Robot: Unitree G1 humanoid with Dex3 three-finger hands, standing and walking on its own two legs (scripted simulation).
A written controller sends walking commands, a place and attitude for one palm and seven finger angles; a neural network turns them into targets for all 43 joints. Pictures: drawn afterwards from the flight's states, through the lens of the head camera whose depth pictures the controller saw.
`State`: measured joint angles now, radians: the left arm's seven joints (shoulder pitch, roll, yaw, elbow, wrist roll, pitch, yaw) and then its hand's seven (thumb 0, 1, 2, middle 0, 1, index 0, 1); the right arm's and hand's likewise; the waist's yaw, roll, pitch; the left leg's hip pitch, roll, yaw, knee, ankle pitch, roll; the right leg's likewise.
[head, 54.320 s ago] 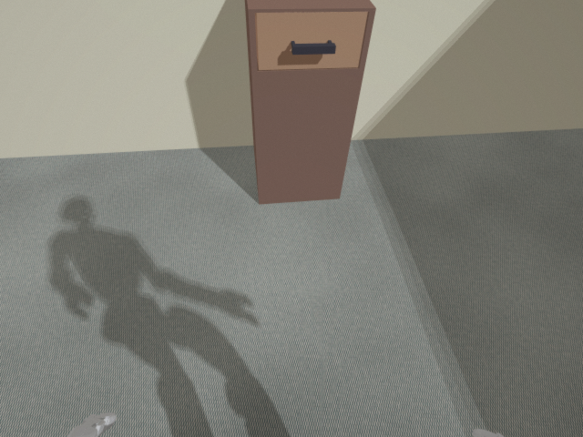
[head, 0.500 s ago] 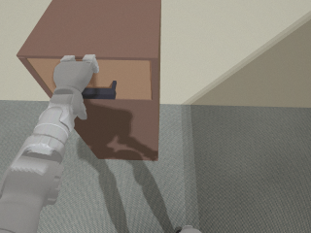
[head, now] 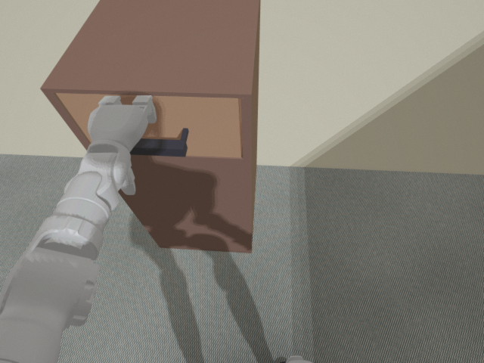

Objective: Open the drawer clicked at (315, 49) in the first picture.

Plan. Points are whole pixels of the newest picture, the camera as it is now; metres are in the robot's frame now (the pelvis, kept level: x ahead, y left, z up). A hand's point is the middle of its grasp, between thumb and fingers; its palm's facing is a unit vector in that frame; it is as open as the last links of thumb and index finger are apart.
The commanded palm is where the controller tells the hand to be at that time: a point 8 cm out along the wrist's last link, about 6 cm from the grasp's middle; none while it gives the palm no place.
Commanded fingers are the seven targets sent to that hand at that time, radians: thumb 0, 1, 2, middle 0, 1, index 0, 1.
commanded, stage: move the hooked fingers above the handle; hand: left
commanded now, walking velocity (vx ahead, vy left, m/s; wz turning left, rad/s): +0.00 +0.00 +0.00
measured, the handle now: (154, 139) +0.54 +0.18 +0.00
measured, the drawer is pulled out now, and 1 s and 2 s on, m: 0.00 0.00 0.00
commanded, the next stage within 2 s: lift the fingers back up to retry in 0.44 s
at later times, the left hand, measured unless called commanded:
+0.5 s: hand (131, 150) +0.47 +0.20 +0.06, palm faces -0.08 +0.02 -1.00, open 13.8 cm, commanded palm +0.46 +0.19 +0.12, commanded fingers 0.00 -0.50 0.30 -0.30 -1.20 -0.30 -1.20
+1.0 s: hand (143, 146) +0.47 +0.17 +0.06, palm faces -0.06 -0.02 -1.00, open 13.8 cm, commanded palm +0.46 +0.18 +0.12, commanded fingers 0.00 -0.50 0.30 -0.30 -1.20 -0.30 -1.20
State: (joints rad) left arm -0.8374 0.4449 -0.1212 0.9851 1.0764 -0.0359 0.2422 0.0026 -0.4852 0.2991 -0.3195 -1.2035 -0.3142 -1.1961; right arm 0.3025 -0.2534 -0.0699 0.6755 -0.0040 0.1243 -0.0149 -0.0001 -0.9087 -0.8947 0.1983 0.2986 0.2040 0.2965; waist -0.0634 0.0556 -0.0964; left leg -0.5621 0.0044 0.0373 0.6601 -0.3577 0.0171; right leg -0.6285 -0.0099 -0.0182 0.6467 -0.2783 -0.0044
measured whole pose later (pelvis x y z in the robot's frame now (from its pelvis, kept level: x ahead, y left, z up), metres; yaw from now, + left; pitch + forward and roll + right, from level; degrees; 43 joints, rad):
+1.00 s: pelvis +0.00 +0.00 +0.00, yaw +0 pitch +14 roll +0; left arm -0.81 0.42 -0.11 0.95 1.07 -0.09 0.20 0.00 -0.49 0.30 -0.32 -1.20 -0.32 -1.20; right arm 0.34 -0.25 -0.07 0.69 -0.01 0.12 -0.03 0.00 -0.91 -0.89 0.20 0.30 0.20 0.30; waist -0.08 0.05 -0.10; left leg -0.55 0.00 0.05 0.65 -0.36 0.02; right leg -0.61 -0.01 -0.01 0.64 -0.27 0.00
